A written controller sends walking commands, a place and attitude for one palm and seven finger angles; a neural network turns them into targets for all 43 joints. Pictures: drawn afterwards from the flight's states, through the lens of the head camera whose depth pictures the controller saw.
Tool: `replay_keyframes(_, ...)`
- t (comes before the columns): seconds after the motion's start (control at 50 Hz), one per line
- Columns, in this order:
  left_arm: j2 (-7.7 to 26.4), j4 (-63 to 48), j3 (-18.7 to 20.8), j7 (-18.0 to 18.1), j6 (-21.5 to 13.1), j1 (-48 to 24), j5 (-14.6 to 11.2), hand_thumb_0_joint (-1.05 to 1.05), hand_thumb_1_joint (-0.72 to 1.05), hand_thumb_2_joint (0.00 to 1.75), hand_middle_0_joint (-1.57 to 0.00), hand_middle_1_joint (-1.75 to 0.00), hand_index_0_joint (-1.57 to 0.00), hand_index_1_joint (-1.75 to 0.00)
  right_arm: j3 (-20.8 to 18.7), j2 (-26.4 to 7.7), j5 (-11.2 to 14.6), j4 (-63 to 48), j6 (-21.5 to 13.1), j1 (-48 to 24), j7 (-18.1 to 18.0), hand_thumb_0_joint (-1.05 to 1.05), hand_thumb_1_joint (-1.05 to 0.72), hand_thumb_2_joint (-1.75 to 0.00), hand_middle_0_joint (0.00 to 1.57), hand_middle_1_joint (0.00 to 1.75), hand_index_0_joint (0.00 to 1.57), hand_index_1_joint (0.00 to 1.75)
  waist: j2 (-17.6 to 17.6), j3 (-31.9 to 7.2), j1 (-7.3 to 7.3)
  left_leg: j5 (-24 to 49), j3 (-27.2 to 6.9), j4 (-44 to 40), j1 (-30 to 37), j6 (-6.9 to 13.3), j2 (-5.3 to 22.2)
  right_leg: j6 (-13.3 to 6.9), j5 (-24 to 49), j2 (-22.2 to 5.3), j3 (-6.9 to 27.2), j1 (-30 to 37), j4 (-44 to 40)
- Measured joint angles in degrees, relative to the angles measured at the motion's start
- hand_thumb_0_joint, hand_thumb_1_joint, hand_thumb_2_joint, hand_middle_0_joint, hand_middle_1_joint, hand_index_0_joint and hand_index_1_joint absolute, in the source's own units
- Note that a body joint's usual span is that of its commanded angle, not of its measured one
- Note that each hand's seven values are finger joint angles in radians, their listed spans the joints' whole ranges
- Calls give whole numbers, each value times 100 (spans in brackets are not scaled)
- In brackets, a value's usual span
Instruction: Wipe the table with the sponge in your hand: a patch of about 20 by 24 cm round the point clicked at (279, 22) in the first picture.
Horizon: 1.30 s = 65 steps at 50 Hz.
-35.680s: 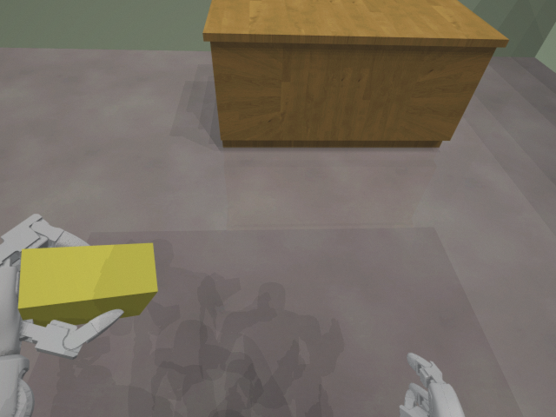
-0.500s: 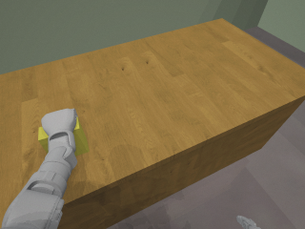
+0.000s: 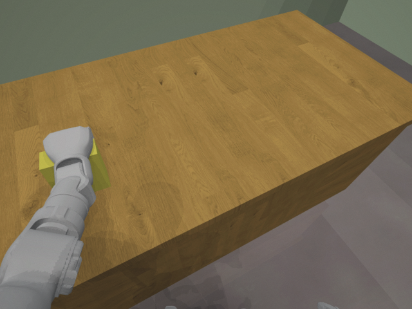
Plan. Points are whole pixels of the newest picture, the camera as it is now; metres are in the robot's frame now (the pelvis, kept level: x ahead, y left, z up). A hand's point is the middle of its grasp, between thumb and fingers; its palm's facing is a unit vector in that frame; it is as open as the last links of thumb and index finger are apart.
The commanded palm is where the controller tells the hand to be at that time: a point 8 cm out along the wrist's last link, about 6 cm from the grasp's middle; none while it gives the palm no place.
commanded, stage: slide back across to the first lane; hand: left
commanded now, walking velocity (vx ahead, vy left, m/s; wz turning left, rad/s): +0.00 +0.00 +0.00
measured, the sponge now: (80, 175) +0.40 +0.30 -0.02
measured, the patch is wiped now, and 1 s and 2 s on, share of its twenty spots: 1.00 1.00 1.00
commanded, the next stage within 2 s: wipe back along the first lane in 0.74 s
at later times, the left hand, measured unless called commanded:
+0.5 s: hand (63, 156) +0.42 +0.32 +0.02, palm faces -0.10 -0.02 -1.00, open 9.8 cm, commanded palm +0.39 +0.32 +0.06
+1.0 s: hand (40, 168) +0.39 +0.36 +0.02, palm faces -0.13 +0.00 -0.99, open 9.8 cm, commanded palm +0.36 +0.34 +0.06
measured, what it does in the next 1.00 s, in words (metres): stands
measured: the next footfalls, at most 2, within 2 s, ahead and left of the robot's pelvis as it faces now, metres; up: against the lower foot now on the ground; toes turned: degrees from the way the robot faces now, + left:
none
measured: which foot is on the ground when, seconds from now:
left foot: down 0.00-1.00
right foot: down 0.00-1.00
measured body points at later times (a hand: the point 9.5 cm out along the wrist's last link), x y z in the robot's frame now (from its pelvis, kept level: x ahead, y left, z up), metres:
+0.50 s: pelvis +0.02 +0.02 +0.01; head +0.07 +0.03 +0.45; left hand +0.43 +0.32 +0.07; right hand +0.09 -0.24 -0.12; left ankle +0.02 +0.11 -0.71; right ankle +0.03 -0.10 -0.71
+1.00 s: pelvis +0.03 +0.02 +0.01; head +0.08 +0.03 +0.46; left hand +0.40 +0.36 +0.07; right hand +0.16 -0.24 -0.11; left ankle +0.02 +0.11 -0.71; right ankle +0.03 -0.10 -0.71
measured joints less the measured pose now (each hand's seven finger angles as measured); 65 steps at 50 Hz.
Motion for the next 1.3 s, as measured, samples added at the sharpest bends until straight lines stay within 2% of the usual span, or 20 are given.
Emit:
replay_keyframes(0.16,118,357,51,47,34,-469,65,2,-53,111,-80,-136,-79,-138,3,41,-35,52,-65,77,50,1,-90,-90,20,30,20,30,-35,1,-95,-25,15,137,-270,59,-31,56,-4,-29,10,-241,81)
replay_keyframes(0.26,130,135,268,64,-43,-184,29,1,-52,111,-79,-137,-79,-139,-24,56,-41,59,0,198,92,1,-90,-90,20,30,20,30,-16,-67,-92,-59,98,89,-182,99,-9,91,11,-11,96,-163,-2)
replay_keyframes(0.42,171,-98,402,62,-65,224,69,1,-51,111,-77,-139,-77,-141,5,58,-1,27,66,248,137,1,-90,-90,20,30,20,30,-49,-40,-134,-89,133,-100,240,142,-30,124,-4,-34,140,267,-213)
replay_keyframes(0.7,311,-721,479,-173,-358,898,100,0,-50,111,-76,-140,-75,-142,-78,-9,3,-118,92,1,155,1,-90,-90,20,30,20,30,-74,-6,94,-154,76,-262,613,168,-72,133,-72,-76,94,685,-422)
replay_keyframes(0.88,445,-914,646,-259,-546,1137,123,0,-50,111,-76,-140,-75,-142,-67,-25,2,-174,160,-172,147,1,-90,-90,20,30,20,30,-83,48,163,-183,35,-298,732,162,-81,123,-109,-84,55,821,-468)
replay_keyframes(1.02,474,-1181,493,-299,-500,1340,120,0,-50,111,-75,-141,-75,-143,-117,-44,2,-194,189,-127,159,1,-90,-90,20,30,20,30,-37,72,217,-179,15,-309,728,160,-81,119,-98,-83,37,833,-507)
replay_keyframes(1.16,307,-1856,473,-148,-410,2029,-65,0,-49,111,-74,-143,-73,-145,-152,-39,10,-159,251,-69,173,1,-90,-90,20,30,20,30,32,-17,275,-213,69,-331,857,179,-73,140,-111,-77,93,946,-530)
replay_keyframes(1.3,138,-2210,317,-76,-106,2300,-145,0,-48,111,-73,-144,-72,-146,-92,-28,50,-202,260,-191,158,1,-90,-90,20,30,20,30,5,24,309,-183,58,-354,1010,190,-115,147,-119,-118,78,1090,-507)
